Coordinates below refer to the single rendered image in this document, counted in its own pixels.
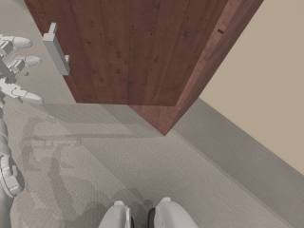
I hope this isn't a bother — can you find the robot right thigh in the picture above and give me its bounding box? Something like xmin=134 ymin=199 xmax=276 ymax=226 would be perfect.
xmin=155 ymin=201 xmax=199 ymax=228

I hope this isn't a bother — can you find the robot left upper arm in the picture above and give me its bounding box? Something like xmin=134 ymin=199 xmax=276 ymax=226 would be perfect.
xmin=0 ymin=155 xmax=25 ymax=228

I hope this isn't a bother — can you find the cupboard door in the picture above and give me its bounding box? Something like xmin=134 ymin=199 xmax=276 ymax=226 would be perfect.
xmin=24 ymin=0 xmax=228 ymax=106

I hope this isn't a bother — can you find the handle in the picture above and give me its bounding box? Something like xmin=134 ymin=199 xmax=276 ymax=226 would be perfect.
xmin=42 ymin=22 xmax=70 ymax=76

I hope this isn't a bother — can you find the robot left hand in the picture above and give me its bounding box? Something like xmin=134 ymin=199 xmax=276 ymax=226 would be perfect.
xmin=0 ymin=34 xmax=44 ymax=105

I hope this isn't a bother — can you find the robot left forearm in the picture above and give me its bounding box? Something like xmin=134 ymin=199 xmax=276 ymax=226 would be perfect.
xmin=0 ymin=96 xmax=12 ymax=157

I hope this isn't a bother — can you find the robot right shin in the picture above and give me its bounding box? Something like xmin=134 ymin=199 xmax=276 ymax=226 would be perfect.
xmin=154 ymin=197 xmax=171 ymax=228

